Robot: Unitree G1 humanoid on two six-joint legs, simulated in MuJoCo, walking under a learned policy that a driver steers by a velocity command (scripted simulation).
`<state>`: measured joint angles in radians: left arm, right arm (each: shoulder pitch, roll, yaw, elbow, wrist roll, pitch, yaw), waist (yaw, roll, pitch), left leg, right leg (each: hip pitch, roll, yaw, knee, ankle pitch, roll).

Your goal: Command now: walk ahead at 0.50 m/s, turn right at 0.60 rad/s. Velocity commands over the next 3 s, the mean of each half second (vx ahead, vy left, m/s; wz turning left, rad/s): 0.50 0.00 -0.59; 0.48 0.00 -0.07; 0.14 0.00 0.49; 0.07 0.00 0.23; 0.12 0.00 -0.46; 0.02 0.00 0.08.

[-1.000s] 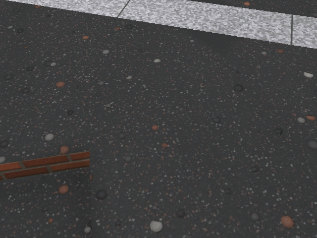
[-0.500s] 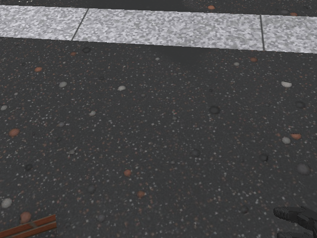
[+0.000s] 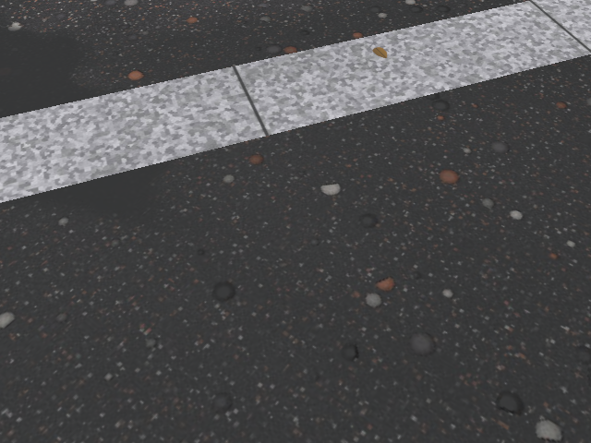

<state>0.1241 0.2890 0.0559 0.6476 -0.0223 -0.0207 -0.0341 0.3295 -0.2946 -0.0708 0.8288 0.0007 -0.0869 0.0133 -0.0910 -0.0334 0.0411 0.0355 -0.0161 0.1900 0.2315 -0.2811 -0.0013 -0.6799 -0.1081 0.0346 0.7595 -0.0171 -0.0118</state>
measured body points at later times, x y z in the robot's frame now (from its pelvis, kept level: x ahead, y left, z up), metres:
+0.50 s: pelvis +0.29 -0.06 +0.00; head +0.32 -0.09 +0.45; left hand +0.42 +0.21 -0.09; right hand +0.44 -0.35 -0.08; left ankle +0.52 +0.05 -0.69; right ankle +0.20 -0.13 -0.74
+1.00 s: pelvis +0.56 -0.11 +0.00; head +0.59 -0.12 +0.45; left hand +0.85 +0.03 -0.07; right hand +0.46 -0.37 -0.12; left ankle +0.53 +0.01 -0.74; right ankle +0.67 -0.31 -0.70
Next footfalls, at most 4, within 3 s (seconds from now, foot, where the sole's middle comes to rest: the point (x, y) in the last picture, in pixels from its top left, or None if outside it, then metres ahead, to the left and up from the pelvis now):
0.12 right None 0.24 -0.13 -0.78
0.60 left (290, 399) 0.57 0.00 -0.78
1.08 right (405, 324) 0.73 -0.30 -0.78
1.50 left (300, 334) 0.73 -0.04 -0.78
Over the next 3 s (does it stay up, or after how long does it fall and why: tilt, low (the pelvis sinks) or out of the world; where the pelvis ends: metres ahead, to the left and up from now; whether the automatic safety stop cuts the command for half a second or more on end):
stays up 0.83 -0.18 0.00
